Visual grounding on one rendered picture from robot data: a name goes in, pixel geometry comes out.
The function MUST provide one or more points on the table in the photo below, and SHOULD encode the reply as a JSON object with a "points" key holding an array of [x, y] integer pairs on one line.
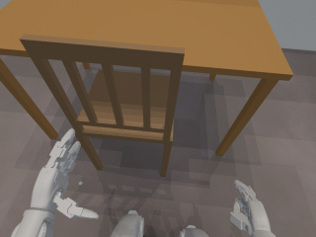
{"points": [[220, 37]]}

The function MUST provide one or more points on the left robot forearm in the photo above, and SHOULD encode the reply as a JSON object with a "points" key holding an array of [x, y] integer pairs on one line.
{"points": [[36, 222]]}

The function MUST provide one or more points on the robot right hand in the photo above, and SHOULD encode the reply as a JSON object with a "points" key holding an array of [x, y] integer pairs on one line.
{"points": [[253, 216]]}

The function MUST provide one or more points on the robot left thigh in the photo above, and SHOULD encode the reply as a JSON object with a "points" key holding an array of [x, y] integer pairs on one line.
{"points": [[131, 225]]}

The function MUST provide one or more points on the chair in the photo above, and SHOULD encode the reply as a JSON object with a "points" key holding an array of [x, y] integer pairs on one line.
{"points": [[120, 105]]}

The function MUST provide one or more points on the robot left hand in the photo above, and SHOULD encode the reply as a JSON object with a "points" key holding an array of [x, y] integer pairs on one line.
{"points": [[54, 175]]}

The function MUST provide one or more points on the robot left shin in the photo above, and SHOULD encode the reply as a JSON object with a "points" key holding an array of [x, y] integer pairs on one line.
{"points": [[132, 212]]}

